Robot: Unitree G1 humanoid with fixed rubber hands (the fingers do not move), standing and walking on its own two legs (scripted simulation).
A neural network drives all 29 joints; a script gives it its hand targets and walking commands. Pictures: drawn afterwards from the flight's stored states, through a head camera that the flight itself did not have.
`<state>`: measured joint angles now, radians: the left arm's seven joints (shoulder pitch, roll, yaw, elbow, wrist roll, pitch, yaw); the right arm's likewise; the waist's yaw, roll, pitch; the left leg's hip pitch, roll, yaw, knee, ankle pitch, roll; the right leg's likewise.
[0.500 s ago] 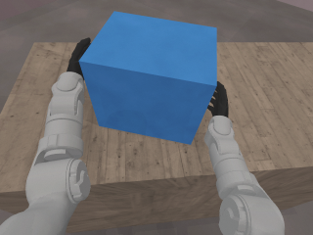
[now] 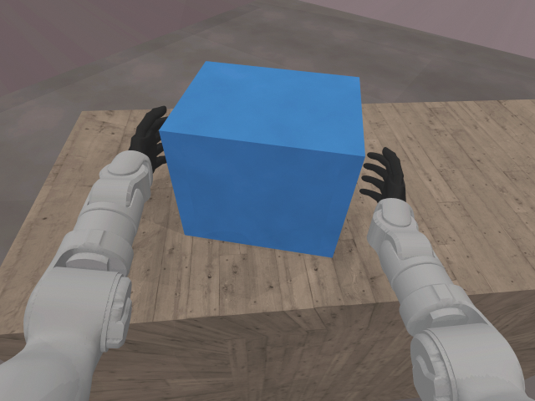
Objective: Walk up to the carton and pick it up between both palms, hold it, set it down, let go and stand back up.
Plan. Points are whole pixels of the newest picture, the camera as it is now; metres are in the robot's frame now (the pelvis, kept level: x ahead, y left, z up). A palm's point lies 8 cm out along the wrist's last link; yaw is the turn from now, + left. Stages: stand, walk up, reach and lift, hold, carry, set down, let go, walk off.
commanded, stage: set down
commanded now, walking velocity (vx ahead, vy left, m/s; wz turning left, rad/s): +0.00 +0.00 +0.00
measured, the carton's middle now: (268, 159) +0.50 -0.03 +0.11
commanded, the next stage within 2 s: none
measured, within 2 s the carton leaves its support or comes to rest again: neither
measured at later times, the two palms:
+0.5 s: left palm (124, 196) +0.39 +0.18 +0.15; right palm (405, 230) +0.31 -0.20 +0.13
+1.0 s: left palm (90, 229) +0.35 +0.22 +0.13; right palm (426, 263) +0.26 -0.20 +0.13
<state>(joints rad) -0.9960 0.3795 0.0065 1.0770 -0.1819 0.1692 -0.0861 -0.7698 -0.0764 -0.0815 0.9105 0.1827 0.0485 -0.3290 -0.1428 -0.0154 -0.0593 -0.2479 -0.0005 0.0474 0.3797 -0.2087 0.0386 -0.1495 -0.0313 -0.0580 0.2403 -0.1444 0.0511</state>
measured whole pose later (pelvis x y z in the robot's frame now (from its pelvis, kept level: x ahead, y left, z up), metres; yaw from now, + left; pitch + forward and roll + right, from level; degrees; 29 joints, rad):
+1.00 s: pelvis -0.05 -0.01 +0.00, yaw +0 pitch +0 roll -2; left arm -0.57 0.51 0.14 0.48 -0.17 0.49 -0.18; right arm -0.35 -0.06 0.01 0.11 0.34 0.41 -0.45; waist -0.14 -0.04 -0.01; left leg -0.24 0.00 0.05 0.39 -0.14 0.04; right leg -0.16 -0.03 -0.05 0.27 -0.11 0.04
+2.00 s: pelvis -0.05 -0.01 +0.00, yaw -1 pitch -3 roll -1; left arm 0.13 0.63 0.23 -0.21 -0.29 0.55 -0.23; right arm 0.35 -0.05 0.06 -0.68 0.34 0.69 -0.45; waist -0.01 -0.04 0.04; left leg -0.19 0.01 0.06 0.39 -0.15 0.04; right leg -0.12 -0.02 -0.04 0.30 -0.13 0.03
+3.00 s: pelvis -0.02 -0.02 +0.00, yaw -1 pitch +0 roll -1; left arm 0.44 0.49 0.18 -0.22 -0.21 0.27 -0.21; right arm 0.53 -0.18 0.08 -0.42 0.29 0.29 -0.25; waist 0.01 -0.01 0.08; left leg -0.19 0.03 0.06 0.39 -0.20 0.01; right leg -0.12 -0.01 -0.04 0.30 -0.17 0.01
